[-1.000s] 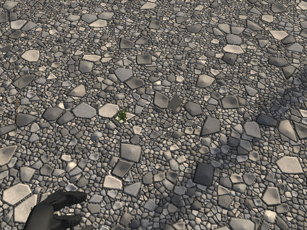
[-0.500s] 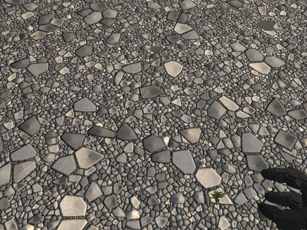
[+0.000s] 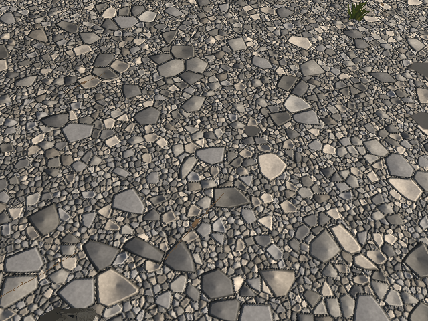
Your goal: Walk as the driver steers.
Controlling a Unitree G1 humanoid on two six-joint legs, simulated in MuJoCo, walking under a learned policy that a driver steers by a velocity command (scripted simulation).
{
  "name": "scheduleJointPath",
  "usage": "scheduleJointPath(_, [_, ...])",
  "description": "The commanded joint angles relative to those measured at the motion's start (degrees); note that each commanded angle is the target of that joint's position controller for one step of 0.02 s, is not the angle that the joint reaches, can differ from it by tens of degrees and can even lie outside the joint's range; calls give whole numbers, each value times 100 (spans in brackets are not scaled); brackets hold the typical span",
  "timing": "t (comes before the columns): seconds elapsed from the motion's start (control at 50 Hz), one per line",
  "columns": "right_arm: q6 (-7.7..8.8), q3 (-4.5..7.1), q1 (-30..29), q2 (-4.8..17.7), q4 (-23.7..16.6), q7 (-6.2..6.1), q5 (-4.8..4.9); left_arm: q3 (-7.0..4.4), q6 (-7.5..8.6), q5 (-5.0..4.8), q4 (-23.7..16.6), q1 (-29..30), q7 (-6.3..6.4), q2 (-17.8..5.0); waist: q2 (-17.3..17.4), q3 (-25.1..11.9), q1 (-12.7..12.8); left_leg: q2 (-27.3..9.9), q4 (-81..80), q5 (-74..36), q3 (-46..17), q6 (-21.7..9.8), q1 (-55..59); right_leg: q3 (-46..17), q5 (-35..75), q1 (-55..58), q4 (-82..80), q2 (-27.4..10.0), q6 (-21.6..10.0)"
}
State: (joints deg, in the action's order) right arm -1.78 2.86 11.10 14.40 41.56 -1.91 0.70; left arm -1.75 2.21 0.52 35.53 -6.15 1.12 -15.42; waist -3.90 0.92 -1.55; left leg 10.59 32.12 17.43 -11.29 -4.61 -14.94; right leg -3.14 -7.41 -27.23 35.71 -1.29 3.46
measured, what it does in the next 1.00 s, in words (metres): walks ahead, turning left: right foot, then left foot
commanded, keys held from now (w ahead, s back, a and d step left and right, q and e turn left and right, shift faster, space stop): shift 0.08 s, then q+shift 0.16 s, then w+q+shift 0.76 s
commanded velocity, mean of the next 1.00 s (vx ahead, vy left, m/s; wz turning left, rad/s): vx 0.55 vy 0.00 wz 0.73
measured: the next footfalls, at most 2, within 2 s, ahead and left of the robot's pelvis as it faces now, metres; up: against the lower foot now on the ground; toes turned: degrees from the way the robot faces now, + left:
right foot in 0.02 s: +0.12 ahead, -0.14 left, +0.00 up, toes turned +2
left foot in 0.44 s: +0.02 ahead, +0.11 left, +0.00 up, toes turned +17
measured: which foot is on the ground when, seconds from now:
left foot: down 0.00-0.02, up 0.04-0.42, down 0.44-0.86, up 0.88-1.00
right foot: up 0.00-0.00, down 0.02-0.42, up 0.44-0.82, down 0.84-1.00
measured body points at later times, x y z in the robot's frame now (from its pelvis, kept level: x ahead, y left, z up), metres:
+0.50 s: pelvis +0.05 +0.03 -0.01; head +0.05 +0.07 +0.44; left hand +0.17 +0.34 -0.10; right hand +0.16 -0.25 -0.10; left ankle -0.02 +0.10 -0.73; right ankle +0.08 -0.13 -0.68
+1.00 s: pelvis +0.35 +0.16 +0.00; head +0.37 +0.18 +0.45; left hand +0.24 +0.46 -0.10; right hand +0.63 +0.01 -0.11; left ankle +0.21 +0.17 -0.63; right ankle +0.43 +0.06 -0.73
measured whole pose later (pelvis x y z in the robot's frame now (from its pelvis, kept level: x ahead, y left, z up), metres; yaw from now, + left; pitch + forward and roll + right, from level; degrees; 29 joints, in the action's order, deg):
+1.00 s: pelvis +0.35 +0.16 +0.00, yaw +44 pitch +2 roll -3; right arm 1.9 4.6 14.5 19.7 44.3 2.5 -1.7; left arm -4.3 2.5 3.1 41.2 -13.5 0.7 -17.7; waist 2.3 0.6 -0.5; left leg 0.7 73.3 16.9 -2.1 -6.6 -26.6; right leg 7.6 -17.6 -15.3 31.2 -1.3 0.9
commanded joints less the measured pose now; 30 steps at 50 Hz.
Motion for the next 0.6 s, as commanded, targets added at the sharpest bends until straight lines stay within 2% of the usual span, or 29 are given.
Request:
scheduleJointPath(0.02, [133, 27, 172, 302, -268, 41, -108, -204, 195, 134, -460, 37, -38, -681, 631, -757, 136, -1054, 208, -1816, -836, -171, -59, -512, 2714, 1880, -1216, -639, -442])
scheduleJointPath(0.04, [196, 76, 933, 413, -97, 54, -125, -223, 170, 247, -512, 86, -14, -904, -428, -974, -244, -574, 766, 410, -369, 206, -684, -1242, 4738, 2619, -762, -1529, -1227])
scheduleJointPath(0.06, [195, 114, 840, 626, -64, 46, -87, -174, 134, 222, -304, -209, 13, -525, -1010, -1247, -53, -682, 1042, 1033, -45, 514, -740, -2046, 4514, 2574, -961, -2056, -1974])
scheduleJointPath(0.08, [133, 178, 460, 846, -122, 33, -80, -119, 103, 114, -213, -390, -4, -369, -816, -1179, 153, -822, 1295, 1270, 104, 680, -776, -2195, 3728, 2505, -1084, -1959, -2078])
scheduleJointPath(0.1, [47, 236, 79, 897, -218, 15, -4, -200, 41, 53, -153, -521, 11, -576, -684, -1044, 321, -728, 1808, 1533, 271, 759, -1204, -2137, 3120, 2639, -1162, -1913, -2010])
scheduleJointPath(0.12, [-54, 320, -110, 1032, -250, 0, 46, -308, -10, 16, -148, -640, 58, -868, -531, -893, 469, -671, 2767, 1884, 387, 868, -1625, -2130, 2800, 2635, -1275, -2041, -2034])
scheduleJointPath(0.14, [-134, 381, -100, 1083, -247, -5, 75, -382, -50, 12, -155, -598, 127, -1053, -277, -786, 452, -726, 3562, 1802, 366, 925, -1821, -1948, 2444, 2463, -1354, -2087, -1980])
scheduleJointPath(0.16, [-196, 387, -5, 962, -216, -18, 125, -376, -91, 49, -200, -375, 170, -985, -181, -642, 309, -809, 3735, 1575, 386, 938, -1771, -1475, 2021, 2128, -1462, -1860, -1778])
scheduleJointPath(0.18, [-247, 366, 70, 803, -209, -44, 162, -346, -134, 60, -236, -87, 182, -820, -275, -485, 174, -882, 3489, 1308, 525, 956, -1684, -982, 1593, 1833, -1583, -1570, -1563])
scheduleJointPath(0.2, [-278, 343, 85, 660, -219, -73, 159, -324, -172, 68, -247, 92, 182, -693, -427, -427, 126, -924, 3236, 1072, 726, 991, -1596, -597, 1409, 1687, -1637, -1364, -1446])
scheduleJointPath(0.24, [-295, 320, 0, 523, -334, -79, 136, -346, -230, 85, -205, 145, 193, -633, -653, -516, 182, -1050, 2750, 840, 995, 1038, -1396, -148, 1357, 1656, -1676, -1283, -1460])
scheduleJointPath(0.26, [-268, 294, -37, 488, -420, -25, 145, -398, -241, 41, -150, -3, 192, -706, -680, -729, 263, -1181, 2378, 701, 1107, 975, -1326, -103, 222, 1763, -1870, -1354, -1438])
scheduleJointPath(0.28, [-220, 270, -108, 469, -520, 59, 144, -464, -235, -46, -91, -83, 186, -856, -811, -818, 306, -1286, 2019, 647, 1208, 861, -1183, -198, -866, 1737, -2092, -1467, -1408])
scheduleJointPath(0.32, [-119, 319, 53, 640, -526, 216, 115, -559, -171, -174, -41, -35, 149, -1101, -934, -832, 183, -1345, 1467, 599, 1435, 553, -605, -258, -2304, 1354, -2449, -1637, -1285])
scheduleJointPath(0.36, [-72, 396, 504, 773, -304, 297, 99, -600, -78, -216, -33, 164, 100, -1179, -845, -689, -75, -1301, 1060, 534, 1768, 275, 17, -58, -2859, 946, -2571, -1708, -1104])
scheduleJointPath(0.38, [-62, 407, 911, 731, -103, 301, 100, -593, -50, -217, -65, 408, 81, -1146, -703, -574, -321, -1267, 742, 319, 1993, 162, 415, 173, -3017, 691, -2411, -1640, -959])
scheduleJointPath(0.4, [-45, 410, 1486, 652, 206, 282, 97, -560, -40, -190, -124, 692, 76, -1002, -381, -404, -603, -1123, 335, 183, 2251, 62, 905, 516, -3178, 323, -1931, -1457, -777])
scheduleJointPath(0.42, [8, 443, 2166, 620, 600, 254, 94, -483, -52, -125, -168, 845, 66, -666, 337, -217, -830, -920, -138, 458, 2176, -101, 1447, 975, -3166, -132, -713, -1058, -587])
scheduleJointPath(0.44, [129, 485, 2703, 745, 728, 219, 49, -351, -63, -115, -287, 1090, -16, -204, 1611, 228, -1048, -1712, -865, 1464, 319, -642, 2013, 1365, -3059, -1630, 2032, -499, -282])
scheduleJointPath(0.46, [415, 340, 2137, 1060, 245, 267, -5, -173, 92, -241, -646, 1074, -121, 283, 1989, 457, -435, -2664, -1582, 2388, -2575, -1428, 1962, 494, -2726, -3243, 3450, 123, -233])
scheduleJointPath(0.48, [287, 455, 1330, 1419, -128, 250, -378, -127, -63, 393, -779, 1145, -192, -52, 2034, 402, -463, -3059, -2778, 3850, -3559, -1578, 1655, 224, -2271, -3913, 3460, -153, -213])
scheduleJointPath(0.5, [277, 425, 1068, 1305, -241, 210, -383, -264, -40, 364, -763, 1295, -241, -559, 1429, 693, -347, -2991, -2946, 3776, -3258, -1484, 1386, 135, -1508, -3712, 3285, -350, -156])
scheduleJointPath(0.52, [320, 385, 1035, 1186, -201, 208, -313, -326, -39, 333, -560, 1093, -292, -774, 1027, 675, -223, -2659, -2705, 2786, -2454, -1271, 1153, 151, -886, -3101, 2832, -449, -52])
scheduleJointPath(0.54, [379, 339, 1122, 1077, -128, 219, -236, -343, -88, 319, -374, 829, -326, -811, 978, 597, -162, -2256, -2707, 2082, -1863, -1080, 918, 223, -623, -2431, 2433, -469, 41])
scheduleJointPath(0.56, [454, 317, 1307, 1020, -41, 222, -214, -363, -148, 280, -334, 767, -371, -816, 1029, 520, -192, -2087, -2743, 1641, -1585, -1034, 881, 303, -447, -2081, 2260, -387, 101])
scheduleJointPath(0.6, [529, 304, 1651, 965, 148, 243, -151, -317, -232, 190, -316, 887, -405, -649, 828, 454, -258, -1963, -2696, 938, -1353, -1006, 1187, 345, -165, -1970, 1894, -248, 112])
